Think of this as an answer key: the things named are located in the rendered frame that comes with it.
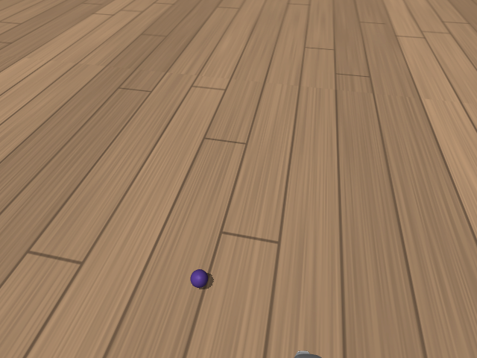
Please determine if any ball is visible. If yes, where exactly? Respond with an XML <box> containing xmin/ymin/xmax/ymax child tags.
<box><xmin>190</xmin><ymin>269</ymin><xmax>208</xmax><ymax>288</ymax></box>

